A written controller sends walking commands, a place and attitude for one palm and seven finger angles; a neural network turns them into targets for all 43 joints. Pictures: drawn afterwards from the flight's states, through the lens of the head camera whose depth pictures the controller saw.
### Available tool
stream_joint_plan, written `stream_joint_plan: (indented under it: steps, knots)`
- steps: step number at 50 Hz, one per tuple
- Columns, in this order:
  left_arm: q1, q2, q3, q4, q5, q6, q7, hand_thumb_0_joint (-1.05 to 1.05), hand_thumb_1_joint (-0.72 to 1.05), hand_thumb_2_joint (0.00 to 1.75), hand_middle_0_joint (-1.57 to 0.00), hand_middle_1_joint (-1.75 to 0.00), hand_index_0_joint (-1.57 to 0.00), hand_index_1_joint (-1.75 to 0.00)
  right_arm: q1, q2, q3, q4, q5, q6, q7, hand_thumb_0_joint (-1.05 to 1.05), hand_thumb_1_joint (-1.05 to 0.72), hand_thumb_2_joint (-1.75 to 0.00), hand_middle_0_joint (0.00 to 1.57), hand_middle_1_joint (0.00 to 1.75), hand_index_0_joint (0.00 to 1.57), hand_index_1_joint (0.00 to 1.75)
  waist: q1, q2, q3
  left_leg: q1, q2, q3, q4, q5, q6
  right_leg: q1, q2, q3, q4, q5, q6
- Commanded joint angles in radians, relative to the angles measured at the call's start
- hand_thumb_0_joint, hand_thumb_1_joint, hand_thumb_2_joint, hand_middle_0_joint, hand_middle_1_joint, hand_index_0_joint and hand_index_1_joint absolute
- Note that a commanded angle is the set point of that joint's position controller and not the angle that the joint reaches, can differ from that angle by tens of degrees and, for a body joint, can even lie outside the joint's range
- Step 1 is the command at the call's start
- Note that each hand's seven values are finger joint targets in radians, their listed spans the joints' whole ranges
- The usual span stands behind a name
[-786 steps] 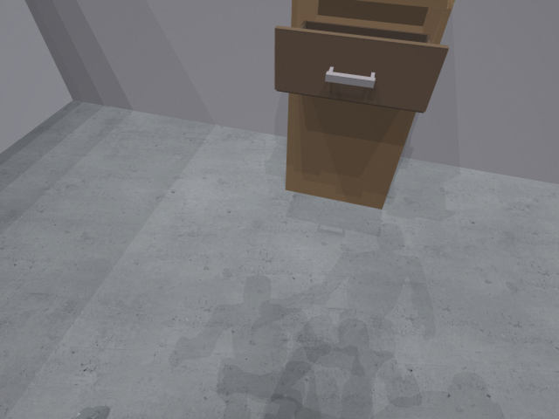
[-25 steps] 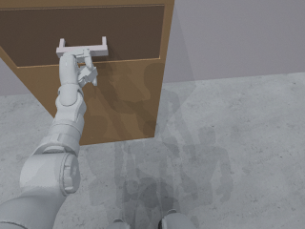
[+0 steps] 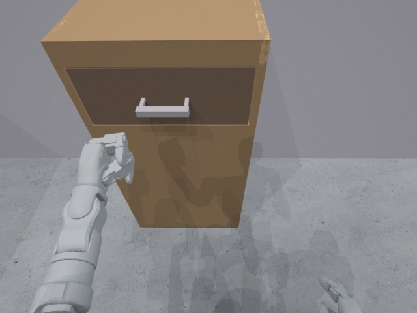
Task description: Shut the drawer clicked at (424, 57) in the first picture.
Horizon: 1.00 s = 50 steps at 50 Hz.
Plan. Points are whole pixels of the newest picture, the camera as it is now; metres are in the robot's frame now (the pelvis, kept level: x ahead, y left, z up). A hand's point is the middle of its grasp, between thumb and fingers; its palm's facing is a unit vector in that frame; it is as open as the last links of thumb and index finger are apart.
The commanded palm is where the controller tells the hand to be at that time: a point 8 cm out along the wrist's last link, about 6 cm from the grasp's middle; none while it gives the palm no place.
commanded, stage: draw the hand back to the body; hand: left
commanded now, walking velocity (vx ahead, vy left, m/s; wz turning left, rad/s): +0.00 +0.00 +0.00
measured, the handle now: (163, 106) +0.59 +0.14 +0.06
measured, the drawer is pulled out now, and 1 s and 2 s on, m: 0.00 0.00 0.00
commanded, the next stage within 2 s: step back with the hand held close in 0.90 s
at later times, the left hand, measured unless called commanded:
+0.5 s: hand (57, 215) +0.23 +0.22 +0.16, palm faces +0.27 -0.91 -0.31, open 3.2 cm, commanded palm +0.18 +0.27 +0.17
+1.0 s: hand out of the picture +0.17 +0.25 +0.18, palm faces +0.40 -0.83 -0.38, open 3.2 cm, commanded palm +0.12 +0.29 +0.20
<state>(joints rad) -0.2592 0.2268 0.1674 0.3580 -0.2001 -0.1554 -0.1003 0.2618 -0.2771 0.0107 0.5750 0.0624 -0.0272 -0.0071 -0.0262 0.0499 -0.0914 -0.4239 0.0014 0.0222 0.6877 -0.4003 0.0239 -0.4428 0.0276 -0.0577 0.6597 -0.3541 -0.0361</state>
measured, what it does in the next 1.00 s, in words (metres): stands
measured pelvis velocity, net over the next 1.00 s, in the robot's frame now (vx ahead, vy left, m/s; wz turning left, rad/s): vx -0.01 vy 0.01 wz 0.00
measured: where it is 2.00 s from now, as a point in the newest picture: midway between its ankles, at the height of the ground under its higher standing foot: outside the picture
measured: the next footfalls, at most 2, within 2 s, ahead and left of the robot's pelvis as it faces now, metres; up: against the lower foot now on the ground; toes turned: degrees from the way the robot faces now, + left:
none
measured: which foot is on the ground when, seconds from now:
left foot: down 0.00-1.00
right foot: down 0.00-1.00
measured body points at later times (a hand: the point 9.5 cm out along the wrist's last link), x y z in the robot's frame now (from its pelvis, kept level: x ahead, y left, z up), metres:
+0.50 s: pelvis +0.00 +0.01 +0.02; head -0.01 -0.01 +0.47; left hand +0.21 +0.27 +0.18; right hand +0.18 -0.20 -0.07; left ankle -0.04 +0.10 -0.72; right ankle -0.02 -0.10 -0.72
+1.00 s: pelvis -0.01 +0.01 +0.02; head -0.03 +0.00 +0.47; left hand +0.15 +0.30 +0.20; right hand +0.19 -0.20 -0.06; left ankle -0.04 +0.10 -0.72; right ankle -0.02 -0.10 -0.72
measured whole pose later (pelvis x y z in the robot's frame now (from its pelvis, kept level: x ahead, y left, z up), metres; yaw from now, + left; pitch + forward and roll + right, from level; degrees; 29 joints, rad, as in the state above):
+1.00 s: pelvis -0.01 +0.01 +0.02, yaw +0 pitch -5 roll -1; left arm 0.52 0.32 0.27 -0.47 -0.06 -0.09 0.11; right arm 0.19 -0.23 0.03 0.62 0.01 -0.11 -0.07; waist 0.08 0.06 0.02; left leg -0.07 -0.02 0.03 0.44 -0.30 0.04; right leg -0.08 0.02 -0.04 0.41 -0.25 -0.02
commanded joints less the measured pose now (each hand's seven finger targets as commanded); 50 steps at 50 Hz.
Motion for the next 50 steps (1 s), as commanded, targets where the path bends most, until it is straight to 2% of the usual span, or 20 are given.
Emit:
stream_joint_plan:
  steps: [1, 2, 3, 5, 8, 9, 11, 13, 18, 19, 24, 30, 34, 36, 37, 39, 41, 44, 48, 50]
  knots:
    - [-0.273, 0.157, 0.041, -0.337, -0.031, -0.024, -0.025, 0.00, 0.90, 0.90, -1.40, -1.60, -1.40, -1.60, -0.070, -0.103, -0.019, -0.149, 0.006, -0.076, -0.019, 0.00, -0.90, -0.90, 0.20, 0.30, 0.20, 0.30, -0.004, -0.043, -0.241, 0.126, -0.007, -0.021, -0.092, 0.352, 0.016, 0.213, -0.026, 0.036, -0.073, 0.449, 0.015]
    - [-0.197, 0.242, 0.005, -0.430, 0.069, -0.028, 0.051, 0.00, 0.90, 0.90, -1.40, -1.60, -1.40, -1.60, -0.120, -0.093, -0.027, -0.135, -0.002, -0.059, -0.028, 0.00, -0.90, -0.90, 0.20, 0.30, 0.20, 0.30, 0.034, -0.046, -0.191, 0.167, 0.003, -0.014, -0.147, 0.316, 0.019, 0.228, -0.049, 0.073, -0.137, 0.368, 0.011]
    - [-0.146, 0.193, -0.015, -0.439, 0.080, -0.015, 0.090, 0.00, 0.90, 0.90, -1.40, -1.60, -1.40, -1.60, -0.131, -0.083, -0.021, -0.145, -0.005, -0.054, -0.034, 0.00, -0.90, -0.90, 0.20, 0.30, 0.20, 0.30, 0.016, -0.065, -0.148, 0.177, 0.006, -0.012, -0.166, 0.280, 0.022, 0.222, -0.052, 0.071, -0.168, 0.327, 0.017]
    - [-0.101, 0.189, -0.028, -0.460, 0.099, 0.003, 0.128, 0.00, 0.90, 0.90, -1.40, -1.60, -1.40, -1.60, -0.155, -0.082, -0.010, -0.137, -0.006, -0.043, -0.043, 0.00, -0.90, -0.90, 0.20, 0.30, 0.20, 0.30, 0.022, -0.065, -0.095, 0.203, 0.008, -0.020, -0.208, 0.260, 0.022, 0.239, -0.045, 0.069, -0.197, 0.282, 0.011]
    - [-0.046, 0.196, -0.015, -0.528, 0.116, 0.015, 0.159, 0.00, 0.90, 0.90, -1.40, -1.60, -1.40, -1.60, -0.177, -0.072, 0.002, -0.133, -0.014, -0.035, -0.053, 0.00, -0.90, -0.90, 0.20, 0.30, 0.20, 0.30, 0.028, -0.025, -0.071, 0.259, 0.011, -0.023, -0.247, 0.257, 0.020, 0.266, -0.047, 0.064, -0.231, 0.267, 0.008]
    - [-0.014, 0.218, 0.005, -0.546, 0.119, 0.018, 0.165, 0.00, 0.90, 0.90, -1.40, -1.60, -1.40, -1.60, -0.182, -0.075, 0.000, -0.127, -0.018, -0.034, -0.056, 0.00, -0.90, -0.90, 0.20, 0.30, 0.20, 0.30, 0.035, -0.026, -0.069, 0.273, 0.012, -0.020, -0.252, 0.270, 0.023, 0.280, -0.045, 0.068, -0.244, 0.276, 0.009]
    - [0.044, 0.202, 0.003, -0.606, 0.124, 0.022, 0.173, 0.00, 0.90, 0.90, -1.40, -1.60, -1.40, -1.60, -0.192, -0.065, 0.008, -0.132, -0.024, -0.034, -0.056, 0.00, -0.90, -0.90, 0.20, 0.30, 0.20, 0.30, 0.038, -0.001, -0.071, 0.309, 0.012, -0.023, -0.276, 0.302, 0.020, 0.311, -0.045, 0.061, -0.253, 0.300, 0.005]
    - [0.094, 0.211, 0.016, -0.678, 0.127, 0.021, 0.182, 0.00, 0.90, 0.90, -1.40, -1.60, -1.40, -1.60, -0.201, -0.063, 0.009, -0.135, -0.031, -0.042, -0.056, 0.00, -0.90, -0.90, 0.20, 0.30, 0.20, 0.30, 0.044, -0.009, -0.078, 0.334, 0.016, -0.027, -0.291, 0.325, 0.018, 0.336, -0.045, 0.056, -0.263, 0.312, 0.004]
    - [0.254, 0.208, 0.032, -0.779, 0.132, 0.022, 0.191, 0.00, 0.90, 0.90, -1.40, -1.60, -1.40, -1.60, -0.211, -0.062, 0.009, -0.130, -0.044, -0.060, -0.052, 0.00, -0.90, -0.90, 0.20, 0.30, 0.20, 0.30, 0.056, 0.009, -0.022, 0.356, 0.023, -0.039, -0.322, 0.367, 0.013, 0.351, -0.042, 0.049, -0.285, 0.320, 0.002]
    - [0.293, 0.221, 0.049, -0.785, 0.132, 0.024, 0.191, 0.00, 0.90, 0.90, -1.40, -1.60, -1.40, -1.60, -0.214, -0.067, 0.007, -0.125, -0.046, -0.062, -0.052, 0.00, -0.90, -0.90, 0.20, 0.30, 0.20, 0.30, 0.062, -0.018, -0.007, 0.346, 0.025, -0.041, -0.326, 0.368, 0.013, 0.359, -0.038, 0.048, -0.292, 0.314, 0.001]
    - [0.457, 0.246, 0.115, -0.878, 0.131, 0.017, 0.194, 0.00, 0.90, 0.90, -1.40, -1.60, -1.40, -1.60, -0.216, -0.065, -0.002, -0.123, -0.052, -0.072, -0.047, 0.00, -0.90, -0.90, 0.20, 0.30, 0.20, 0.30, 0.073, -0.020, 0.007, 0.348, 0.026, -0.040, -0.322, 0.408, 0.013, 0.376, -0.040, 0.051, -0.298, 0.342, 0.001]
    - [0.630, 0.270, 0.183, -1.010, 0.128, 0.002, 0.201, 0.00, 0.90, 0.90, -1.40, -1.60, -1.40, -1.60, -0.207, -0.060, -0.011, -0.130, -0.053, -0.098, -0.045, 0.00, -0.90, -0.90, 0.20, 0.30, 0.20, 0.30, 0.085, 0.005, -0.002, 0.350, 0.030, -0.041, -0.311, 0.460, 0.009, 0.387, -0.042, 0.052, -0.290, 0.370, 0.004]
    - [0.723, 0.289, 0.235, -1.038, 0.128, 0.002, 0.208, 0.00, 0.90, 0.90, -1.40, -1.60, -1.40, -1.60, -0.201, -0.061, -0.021, -0.122, -0.050, -0.113, -0.050, 0.00, -0.90, -0.90, 0.20, 0.30, 0.20, 0.30, 0.094, 0.010, 0.032, 0.339, 0.033, -0.042, -0.304, 0.456, 0.005, 0.368, -0.036, 0.056, -0.298, 0.362, 0.003]
    - [0.751, 0.289, 0.249, -1.055, 0.125, -0.003, 0.209, 0.00, 0.90, 0.90, -1.40, -1.60, -1.40, -1.60, -0.204, -0.058, -0.022, -0.126, -0.048, -0.115, -0.054, 0.00, -0.90, -0.90, 0.20, 0.30, 0.20, 0.30, 0.092, 0.001, 0.058, 0.327, 0.032, -0.041, -0.311, 0.403, 0.006, 0.355, -0.035, 0.057, -0.304, 0.325, 0.003]
    - [0.740, 0.268, 0.228, -1.036, 0.128, -0.005, 0.207, 0.00, 0.90, 0.90, -1.40, -1.60, -1.40, -1.60, -0.201, -0.059, -0.022, -0.120, -0.049, -0.116, -0.057, 0.00, -0.90, -0.90, 0.20, 0.30, 0.20, 0.30, 0.085, -0.028, 0.078, 0.324, 0.029, -0.040, -0.311, 0.375, 0.011, 0.337, -0.035, 0.056, -0.309, 0.305, 0.004]
    - [0.710, 0.246, 0.199, -1.029, 0.133, -0.002, 0.206, 0.00, 0.90, 0.90, -1.40, -1.60, -1.40, -1.60, -0.197, -0.067, -0.025, -0.115, -0.049, -0.120, -0.061, 0.00, -0.90, -0.90, 0.20, 0.30, 0.20, 0.30, 0.076, -0.001, 0.105, 0.325, 0.028, -0.040, -0.314, 0.339, 0.014, 0.313, -0.035, 0.061, -0.320, 0.268, 0.004]
    - [0.693, 0.255, 0.206, -1.020, 0.134, -0.004, 0.213, 0.00, 0.90, 0.90, -1.40, -1.60, -1.40, -1.60, -0.190, -0.067, -0.025, -0.110, -0.052, -0.124, -0.066, 0.00, -0.90, -0.90, 0.20, 0.30, 0.20, 0.30, 0.076, -0.016, 0.099, 0.325, 0.026, -0.042, -0.317, 0.311, 0.017, 0.312, -0.038, 0.060, -0.320, 0.242, 0.006]
    - [0.679, 0.273, 0.216, -1.037, 0.138, -0.003, 0.218, 0.00, 0.90, 0.90, -1.40, -1.60, -1.40, -1.60, -0.193, -0.069, -0.022, -0.110, -0.055, -0.131, -0.072, 0.00, -0.90, -0.90, 0.20, 0.30, 0.20, 0.30, 0.085, 0.009, 0.080, 0.331, 0.022, -0.045, -0.317, 0.316, 0.017, 0.329, -0.037, 0.065, -0.318, 0.249, 0.002]
    - [0.687, 0.282, 0.230, -1.067, 0.137, -0.004, 0.221, 0.00, 0.90, 0.90, -1.40, -1.60, -1.40, -1.60, -0.193, -0.062, -0.017, -0.113, -0.058, -0.139, -0.070, 0.00, -0.90, -0.90, 0.20, 0.30, 0.20, 0.30, 0.094, 0.026, 0.048, 0.332, 0.021, -0.046, -0.317, 0.370, 0.011, 0.367, -0.038, 0.064, -0.301, 0.301, -0.001]
    - [0.697, 0.270, 0.224, -1.052, 0.136, 0.003, 0.218, 0.00, 0.90, 0.90, -1.40, -1.60, -1.40, -1.60, -0.196, -0.059, -0.013, -0.110, -0.058, -0.138, -0.070, 0.00, -0.90, -0.90, 0.20, 0.30, 0.20, 0.30, 0.095, 0.033, 0.064, 0.326, 0.024, -0.052, -0.322, 0.390, 0.006, 0.368, -0.036, 0.065, -0.300, 0.310, -0.002]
